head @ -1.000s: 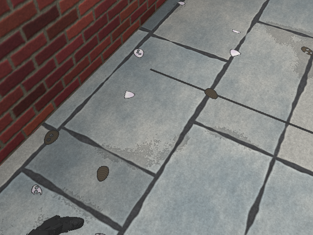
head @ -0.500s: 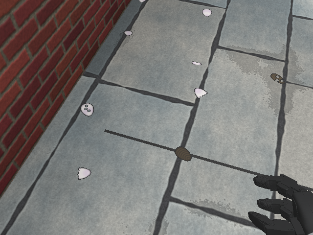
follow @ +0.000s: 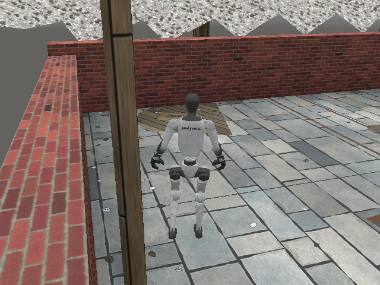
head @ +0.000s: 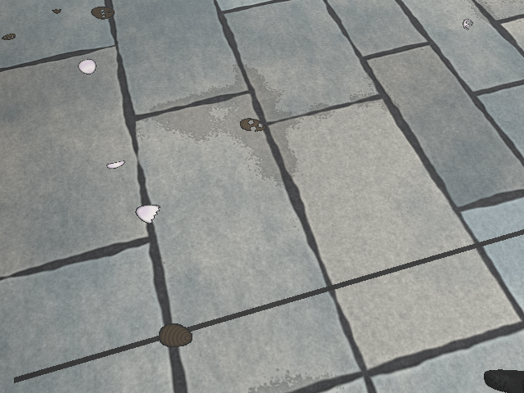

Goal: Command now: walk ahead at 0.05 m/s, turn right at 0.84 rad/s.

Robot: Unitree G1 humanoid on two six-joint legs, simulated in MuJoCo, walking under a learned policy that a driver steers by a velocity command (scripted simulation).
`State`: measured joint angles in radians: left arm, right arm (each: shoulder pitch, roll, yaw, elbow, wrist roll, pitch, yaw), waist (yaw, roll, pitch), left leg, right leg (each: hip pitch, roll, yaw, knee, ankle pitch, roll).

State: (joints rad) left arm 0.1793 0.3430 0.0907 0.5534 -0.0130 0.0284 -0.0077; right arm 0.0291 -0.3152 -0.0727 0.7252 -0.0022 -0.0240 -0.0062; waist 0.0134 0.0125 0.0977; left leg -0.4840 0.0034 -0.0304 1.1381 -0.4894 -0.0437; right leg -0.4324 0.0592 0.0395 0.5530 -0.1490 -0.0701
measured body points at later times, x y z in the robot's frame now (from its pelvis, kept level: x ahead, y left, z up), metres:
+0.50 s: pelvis +0.04 +0.06 +0.01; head +0.06 +0.07 +0.46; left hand +0.24 +0.30 -0.09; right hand +0.13 -0.22 -0.09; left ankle +0.08 +0.17 -0.73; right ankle -0.01 -0.09 -0.70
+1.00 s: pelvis +0.23 +0.08 -0.01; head +0.25 +0.08 +0.44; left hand +0.25 +0.36 -0.14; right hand +0.38 -0.21 -0.09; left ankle +0.31 +0.16 -0.73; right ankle +0.01 -0.05 -0.67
